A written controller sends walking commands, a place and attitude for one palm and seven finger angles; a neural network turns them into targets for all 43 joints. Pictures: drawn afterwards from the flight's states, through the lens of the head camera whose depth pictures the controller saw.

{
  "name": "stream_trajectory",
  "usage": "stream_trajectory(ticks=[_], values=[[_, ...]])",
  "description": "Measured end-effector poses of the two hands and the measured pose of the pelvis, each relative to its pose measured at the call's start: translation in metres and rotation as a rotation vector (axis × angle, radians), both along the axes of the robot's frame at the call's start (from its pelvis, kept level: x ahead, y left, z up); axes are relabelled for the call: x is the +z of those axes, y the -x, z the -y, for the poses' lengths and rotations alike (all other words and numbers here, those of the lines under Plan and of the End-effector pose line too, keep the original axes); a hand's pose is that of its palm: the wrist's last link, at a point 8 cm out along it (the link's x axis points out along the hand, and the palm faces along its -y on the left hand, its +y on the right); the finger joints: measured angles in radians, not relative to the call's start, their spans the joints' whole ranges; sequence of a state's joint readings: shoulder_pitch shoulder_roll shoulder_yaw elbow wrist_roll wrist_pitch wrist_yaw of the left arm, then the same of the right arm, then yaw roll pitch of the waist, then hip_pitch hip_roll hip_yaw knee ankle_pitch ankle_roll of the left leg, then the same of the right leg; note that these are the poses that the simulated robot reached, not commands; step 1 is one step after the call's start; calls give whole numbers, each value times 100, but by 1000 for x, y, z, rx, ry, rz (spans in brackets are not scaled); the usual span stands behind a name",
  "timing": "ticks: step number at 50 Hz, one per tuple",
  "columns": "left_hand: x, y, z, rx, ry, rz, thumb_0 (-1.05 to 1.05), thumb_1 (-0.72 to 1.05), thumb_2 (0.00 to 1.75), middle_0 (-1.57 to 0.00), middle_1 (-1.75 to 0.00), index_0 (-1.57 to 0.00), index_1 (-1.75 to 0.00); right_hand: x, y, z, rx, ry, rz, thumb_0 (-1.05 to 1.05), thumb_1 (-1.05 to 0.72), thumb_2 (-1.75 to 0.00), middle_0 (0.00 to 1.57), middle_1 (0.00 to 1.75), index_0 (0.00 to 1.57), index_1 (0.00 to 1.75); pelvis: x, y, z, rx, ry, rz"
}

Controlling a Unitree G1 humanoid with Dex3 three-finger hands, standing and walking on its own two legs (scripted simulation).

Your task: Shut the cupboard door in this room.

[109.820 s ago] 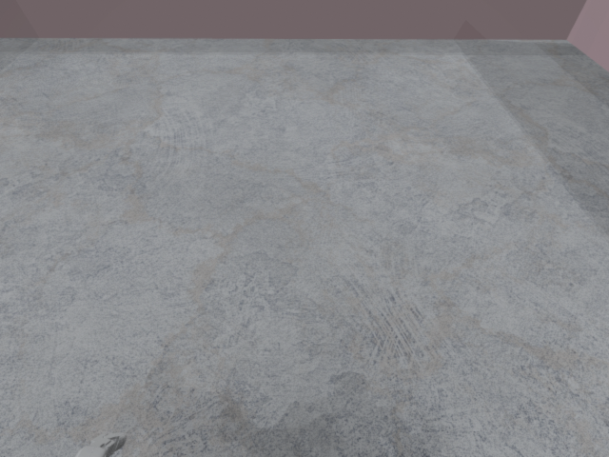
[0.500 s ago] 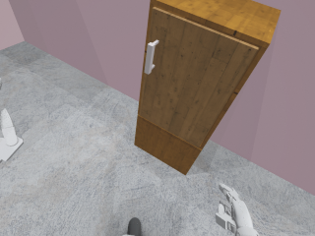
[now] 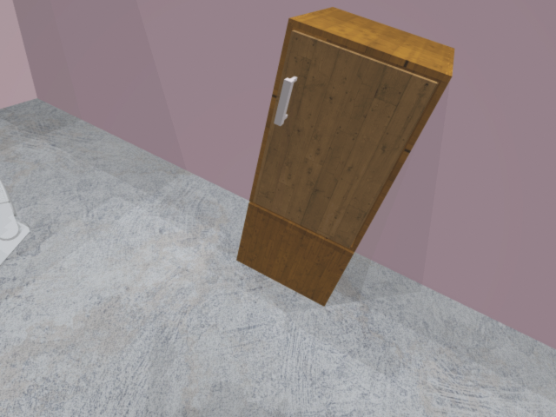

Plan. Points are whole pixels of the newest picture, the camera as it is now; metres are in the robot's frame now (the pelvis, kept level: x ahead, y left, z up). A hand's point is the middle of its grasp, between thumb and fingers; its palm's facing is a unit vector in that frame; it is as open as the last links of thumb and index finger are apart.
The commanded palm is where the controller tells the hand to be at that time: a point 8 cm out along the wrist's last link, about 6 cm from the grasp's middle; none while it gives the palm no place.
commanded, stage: stop stepping back and stand still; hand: left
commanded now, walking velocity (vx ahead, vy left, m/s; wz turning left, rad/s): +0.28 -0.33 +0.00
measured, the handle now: (286, 100) +0.91 +0.03 +0.09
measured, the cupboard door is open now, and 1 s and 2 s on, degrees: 0 0 0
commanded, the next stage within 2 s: let the arm hang, fingers relaxed in 1.38 s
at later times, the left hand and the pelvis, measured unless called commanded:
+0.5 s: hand out of the picture +0.08 +0.39 +0.23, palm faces +0.60 -0.77 -0.23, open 7.4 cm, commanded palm +0.01 +0.41 +0.24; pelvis -0.12 +0.11 +0.04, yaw +2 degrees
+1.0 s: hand out of the picture +0.12 +0.37 +0.21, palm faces +0.42 -0.79 -0.44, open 7.4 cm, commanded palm +0.05 +0.42 +0.24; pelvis -0.09 +0.12 +0.04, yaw -1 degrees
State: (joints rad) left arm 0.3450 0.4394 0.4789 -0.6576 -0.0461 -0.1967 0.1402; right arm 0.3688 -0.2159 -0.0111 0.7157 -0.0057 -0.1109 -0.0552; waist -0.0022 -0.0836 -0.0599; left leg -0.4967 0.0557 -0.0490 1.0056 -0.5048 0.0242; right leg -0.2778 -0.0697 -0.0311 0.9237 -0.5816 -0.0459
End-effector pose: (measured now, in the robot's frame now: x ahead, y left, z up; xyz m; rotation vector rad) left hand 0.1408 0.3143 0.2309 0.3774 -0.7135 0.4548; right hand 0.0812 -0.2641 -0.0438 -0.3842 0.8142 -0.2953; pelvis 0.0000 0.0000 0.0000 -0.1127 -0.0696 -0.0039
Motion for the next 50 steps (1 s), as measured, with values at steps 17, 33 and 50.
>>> stream_trajectory(ticks=[17,33,50], values=[[40,109,-50,55,-258,-401,1,89,90,-21,-30,-22,-30,19,25,-111,147,-202,64,1,-90,-90,21,30,21,30,43,104,-63,-50,-116,-68],[27,104,-90,24,-89,-342,2,89,90,-20,-30,-21,-30,26,74,-157,69,-218,64,1,-90,-90,20,30,20,30,51,128,-108,1,-88,-35],[-4,67,-97,60,-56,-464,1,89,90,-21,-30,-22,-30,-1,53,-130,-15,-146,-30,1,-90,-90,20,30,20,30,39,90,-120,-9,-100,-37]])
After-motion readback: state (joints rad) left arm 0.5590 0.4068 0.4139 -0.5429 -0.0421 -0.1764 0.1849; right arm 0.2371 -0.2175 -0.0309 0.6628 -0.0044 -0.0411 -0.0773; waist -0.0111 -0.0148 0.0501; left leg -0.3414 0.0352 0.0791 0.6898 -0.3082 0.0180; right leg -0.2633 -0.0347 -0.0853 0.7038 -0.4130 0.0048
